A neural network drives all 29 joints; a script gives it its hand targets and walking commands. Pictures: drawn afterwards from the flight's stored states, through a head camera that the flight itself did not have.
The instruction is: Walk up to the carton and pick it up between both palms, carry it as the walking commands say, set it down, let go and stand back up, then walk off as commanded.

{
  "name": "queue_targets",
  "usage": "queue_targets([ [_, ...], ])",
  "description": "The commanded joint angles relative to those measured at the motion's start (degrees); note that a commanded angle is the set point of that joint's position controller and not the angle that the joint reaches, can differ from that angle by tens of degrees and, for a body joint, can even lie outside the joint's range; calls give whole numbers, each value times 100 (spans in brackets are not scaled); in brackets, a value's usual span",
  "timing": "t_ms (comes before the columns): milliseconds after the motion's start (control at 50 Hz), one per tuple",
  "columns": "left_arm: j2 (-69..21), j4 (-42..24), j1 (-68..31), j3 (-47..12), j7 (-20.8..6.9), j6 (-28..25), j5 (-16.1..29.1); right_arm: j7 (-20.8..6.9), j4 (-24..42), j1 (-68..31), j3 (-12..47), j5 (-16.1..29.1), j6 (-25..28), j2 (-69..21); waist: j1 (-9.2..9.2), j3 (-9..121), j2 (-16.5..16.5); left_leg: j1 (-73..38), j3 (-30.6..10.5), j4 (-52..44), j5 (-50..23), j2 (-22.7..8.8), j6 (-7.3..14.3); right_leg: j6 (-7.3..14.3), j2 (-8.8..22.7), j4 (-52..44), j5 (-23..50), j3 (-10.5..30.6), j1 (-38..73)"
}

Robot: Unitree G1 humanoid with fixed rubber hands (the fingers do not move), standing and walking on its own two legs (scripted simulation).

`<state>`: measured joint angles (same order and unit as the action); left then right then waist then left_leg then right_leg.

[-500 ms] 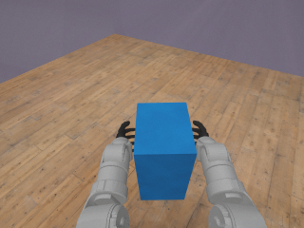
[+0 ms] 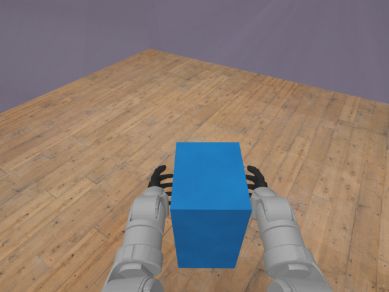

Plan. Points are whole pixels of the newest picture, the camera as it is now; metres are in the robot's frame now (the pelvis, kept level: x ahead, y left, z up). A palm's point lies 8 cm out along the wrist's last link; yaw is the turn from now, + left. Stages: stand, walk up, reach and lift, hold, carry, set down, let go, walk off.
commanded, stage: reach and lift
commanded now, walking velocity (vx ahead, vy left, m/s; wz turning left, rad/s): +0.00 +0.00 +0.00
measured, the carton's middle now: (207, 208) +0.31 -0.01 +0.00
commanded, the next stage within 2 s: hold in 0.10 s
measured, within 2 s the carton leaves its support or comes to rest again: neither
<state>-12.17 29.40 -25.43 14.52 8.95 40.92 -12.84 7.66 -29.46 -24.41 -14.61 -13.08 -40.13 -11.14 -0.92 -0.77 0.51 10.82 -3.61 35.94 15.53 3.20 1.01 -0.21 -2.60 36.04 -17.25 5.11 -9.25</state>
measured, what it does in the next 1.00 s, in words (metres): stands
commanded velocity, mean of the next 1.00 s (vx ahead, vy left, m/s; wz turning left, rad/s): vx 0.00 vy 0.04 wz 0.00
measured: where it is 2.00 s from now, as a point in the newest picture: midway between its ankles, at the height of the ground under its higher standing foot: outside the picture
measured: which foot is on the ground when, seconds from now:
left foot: down 0.00-1.00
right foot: down 0.00-1.00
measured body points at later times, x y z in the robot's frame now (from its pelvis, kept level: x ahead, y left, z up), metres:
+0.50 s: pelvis -0.01 +0.00 +0.00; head -0.09 +0.00 +0.44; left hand +0.31 +0.10 +0.05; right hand +0.30 -0.13 +0.05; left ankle +0.05 +0.11 -0.72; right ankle +0.04 -0.12 -0.72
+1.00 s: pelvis -0.02 +0.01 -0.01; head -0.07 +0.01 +0.43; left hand +0.31 +0.12 +0.06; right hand +0.31 -0.11 +0.05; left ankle +0.04 +0.11 -0.72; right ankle +0.04 -0.12 -0.72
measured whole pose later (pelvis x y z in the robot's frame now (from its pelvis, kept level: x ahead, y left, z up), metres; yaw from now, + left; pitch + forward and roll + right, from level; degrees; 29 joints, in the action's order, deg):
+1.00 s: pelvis -0.02 +0.01 -0.01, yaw +3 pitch -3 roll -2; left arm -12.8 22.6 -27.1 11.0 9.2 45.7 -12.8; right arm 7.8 -19.1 -22.8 -10.2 -10.0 -46.0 -8.5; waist -1.4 4.0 -0.8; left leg 23.7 -2.6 45.9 21.1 1.4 0.6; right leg -0.6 -2.1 41.3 -18.0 1.9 -19.9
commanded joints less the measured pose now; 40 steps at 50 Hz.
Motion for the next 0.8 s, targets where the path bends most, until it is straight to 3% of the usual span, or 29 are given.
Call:
queue_targets([
  [0,-6688,-529,-4550,-3318,-1646,-283,1674,-1523,877,-4844,3079,1669,339,-6381,-79,2082,-116,-819,-358,-745,-573,14,-68,126,-159,-772,590,126,-31],
  [20,-6645,-475,-4276,-3285,-1603,-295,1675,-1517,1170,-4961,3280,1747,343,-6408,83,2232,181,-1035,-402,-719,-733,11,-54,138,-165,-786,622,144,-65],
  [40,-6815,-433,-4073,-3366,-1642,-274,1688,-1557,1303,-4879,3381,1824,359,-6367,38,2240,-76,-1006,-389,-701,-796,43,-61,146,-133,-804,721,174,-5],
  [60,-6632,-939,-4591,-3536,-1622,-312,1808,-1510,942,-4546,3203,1699,297,-6443,-96,2300,90,-909,-400,-713,-814,36,-73,112,-164,-800,772,160,79],
  [80,-6634,-572,-4194,-3373,-1634,-246,1655,-1544,814,-4331,3203,1681,231,-6449,-27,2059,-175,-860,-402,-787,-750,14,-63,123,-121,-805,742,164,23],
  [120,-6528,-950,-4189,-3436,-1629,-288,1728,-1589,992,-4391,3434,1811,192,-6557,62,2104,-43,-916,-455,-787,-854,-33,-35,96,-111,-776,814,182,-1],
  [160,-6611,-525,-3920,-3271,-1645,-173,1553,-1599,850,-4243,3091,1600,180,-6305,-11,1749,-130,-805,-370,-858,-525,5,-82,121,-132,-893,464,140,-192],
  [180,-6684,-721,-3913,-3310,-1608,-175,1620,-1600,936,-4191,3127,1687,167,-6399,42,1846,-218,-845,-417,-814,-678,38,-101,149,-109,-868,585,149,-60],
  [200,-6626,-772,-4129,-3398,-1625,-212,1716,-1600,786,-4096,3166,1701,151,-6474,-20,1739,102,-966,-384,-768,-607,18,-35,146,-70,-928,469,201,-347],
  [220,-6639,-449,-3740,-3186,-1650,-206,1640,-1618,1142,-4515,3407,1791,174,-6513,148,1572,306,-925,-440,-784,-670,-48,16,137,-72,-871,496,168,-401],
  [240,-6643,-690,-3856,-3266,-1660,-212,1657,-1635,1062,-4291,3406,1770,163,-6602,112,1888,144,-1006,-401,-747,-777,29,-8,110,-80,-928,597,186,-167],
  [260,-6665,-444,-3549,-3196,-1692,-158,1634,-1615,1076,-4110,3349,1636,124,-6454,13,1776,264,-932,-438,-810,-922,-18,-11,121,-116,-893,724,160,-209],
  [320,-6649,-780,-3918,-3320,-1737,-235,1704,-1565,1345,-4470,3491,1779,174,-6660,38,2286,215,-996,-387,-684,-763,46,44,98,-71,-878,590,246,-50],
  [340,-6618,-942,-4019,-3404,-1724,-235,1710,-1579,1094,-4171,3475,1768,140,-6694,5,2018,178,-982,-355,-727,-729,94,-1,78,-64,-936,563,206,-187],
  [360,-6615,-909,-4050,-3413,-1735,-198,1740,-1593,1019,-4147,3447,1787,133,-6733,-32,1770,-21,-921,-328,-746,-611,64,-8,94,-36,-939,487,217,-264],
  [400,-6666,-228,-3555,-2960,-1763,-65,1486,-1559,1149,-4417,3126,1676,104,-6448,68,1360,13,-580,-315,-811,-56,67,-25,145,-13,-1031,-118,161,-367],
  [420,-6583,-511,-3746,-3133,-1770,-98,1558,-1548,1030,-4159,3135,1646,123,-6520,-1,1314,-80,-738,-337,-777,-239,107,-52,185,48,-1068,35,220,-489],
  [440,-6491,-774,-4150,-3125,-1795,-181,1636,-1572,945,-4379,3273,1753,124,-6861,95,1661,206,-837,-293,-662,-56,107,24,142,89,-1070,-308,288,-477],
  [460,-6714,-753,-4245,-3170,-1806,-215,1651,-1587,1316,-4672,3359,1869,206,-6783,84,1729,-19,-855,-296,-680,-107,122,-7,188,48,-1008,-69,248,-436],
  [480,-6666,-1100,-4568,-3295,-1807,-252,1736,-1554,1133,-4712,3138,1706,197,-6746,-26,1945,95,-925,-361,-613,-23,33,-27,213,-5,-901,-179,215,-444],
  [560,-6681,-584,-4483,-3158,-1805,-182,1658,-1536,720,-4528,3067,1648,169,-6755,-90,1350,303,-1017,-372,-580,299,97,-4,259,132,-1086,-590,280,-904],
  [600,-6575,-689,-4611,-3175,-1765,-156,1660,-1515,500,-4571,2781,1518,184,-6508,-100,1444,-49,-790,-359,-641,446,100,-100,287,22,-947,-558,140,-797],
  [620,-6696,-324,-4403,-3047,-1762,-104,1557,-1545,326,-4469,2716,1469,169,-6594,-100,1390,-10,-773,-324,-675,548,85,-72,275,19,-962,-638,149,-791],
  [660,-6748,-412,-4446,-3122,-1770,-149,1609,-1569,675,-4676,2915,1623,251,-6645,-16,1668,2,-815,-369,-694,320,49,-66,278,-26,-924,-370,155,-575],
  [680,-6747,-177,-4253,-3032,-1733,-97,1516,-1557,912,-4893,2909,1693,256,-6378,28,1376,-258,-575,-333,-715,355,91,-89,288,-2,-930,-327,134,-531],
  [700,-6821,-627,-4617,-3263,-1748,-175,1679,-1595,769,-4703,2867,1628,244,-6483,-107,1859,-333,-573,-356,-787,365,31,-123,222,-154,-732,-61,30,-182],
  [720,-6901,-577,-4587,-3224,-1716,-198,1701,-1602,861,-4886,3000,1688,232,-6582,-21,1917,-128,-580,-379,-771,310,13,-85,178,-135,-750,-118,56,-249],
  [760,-6876,-694,-4496,-3432,-1716,-195,1755,-1571,1014,-4622,3129,1728,240,-6543,-116,1900,-256,-713,-378,-710,-293,30,-81,194,-77,-800,333,130,-239],
  [780,-6658,-731,-4409,-3303,-1676,-199,1670,-1546,938,-4648,3116,1695,204,-6565,-1,1921,-78,-751,-375,-712,-133,40,-93,155,-95,-786,47,83,-291],
])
